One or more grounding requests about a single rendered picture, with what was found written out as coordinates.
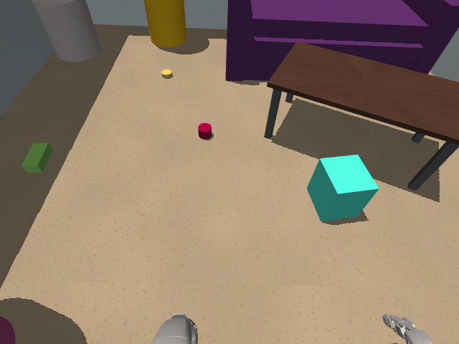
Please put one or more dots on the coffee table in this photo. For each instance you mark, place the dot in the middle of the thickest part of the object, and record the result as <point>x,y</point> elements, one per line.
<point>425,104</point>

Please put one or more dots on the right robot hand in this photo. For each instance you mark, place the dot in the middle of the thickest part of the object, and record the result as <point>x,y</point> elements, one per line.
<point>406,330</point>

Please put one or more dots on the sofa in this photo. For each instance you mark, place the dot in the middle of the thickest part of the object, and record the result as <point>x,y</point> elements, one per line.
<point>410,34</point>

